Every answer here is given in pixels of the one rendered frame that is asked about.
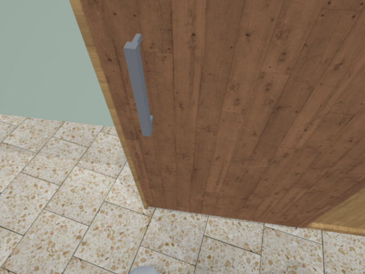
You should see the handle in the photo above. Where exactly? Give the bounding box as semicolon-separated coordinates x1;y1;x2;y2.
123;34;153;136

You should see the wardrobe door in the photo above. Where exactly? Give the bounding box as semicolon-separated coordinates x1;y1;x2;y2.
80;0;365;228
314;188;365;229

